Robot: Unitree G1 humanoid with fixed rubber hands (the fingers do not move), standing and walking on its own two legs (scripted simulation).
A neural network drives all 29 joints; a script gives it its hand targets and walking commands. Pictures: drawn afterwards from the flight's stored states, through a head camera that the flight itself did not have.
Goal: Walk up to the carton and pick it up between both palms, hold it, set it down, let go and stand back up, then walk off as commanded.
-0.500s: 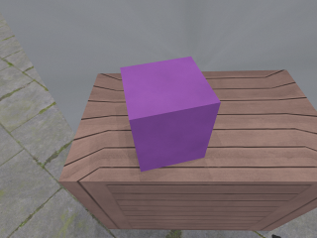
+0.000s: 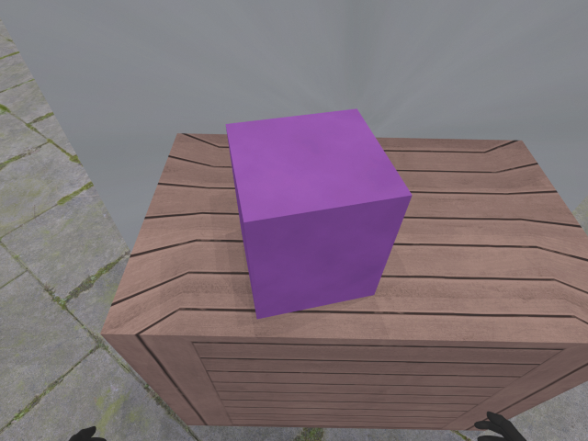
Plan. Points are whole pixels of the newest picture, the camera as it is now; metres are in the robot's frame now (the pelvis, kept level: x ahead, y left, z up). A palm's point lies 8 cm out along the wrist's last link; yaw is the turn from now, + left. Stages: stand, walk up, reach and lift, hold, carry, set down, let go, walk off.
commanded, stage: walk up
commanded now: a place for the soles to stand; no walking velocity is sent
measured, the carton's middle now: (305, 216) +0.46 -0.02 +0.04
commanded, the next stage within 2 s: reach and lift in 1.52 s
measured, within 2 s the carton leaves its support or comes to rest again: neither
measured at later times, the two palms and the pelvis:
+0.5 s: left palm out of the picture +0.09 +0.28 -0.11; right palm out of the picture +0.10 -0.36 -0.07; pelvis -0.01 -0.02 -0.01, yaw -2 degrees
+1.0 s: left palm out of the picture +0.06 +0.25 -0.10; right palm out of the picture +0.04 -0.39 -0.10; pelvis -0.02 -0.06 -0.01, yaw -4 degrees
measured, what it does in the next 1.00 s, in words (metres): steps on the spot: left foot, then right foot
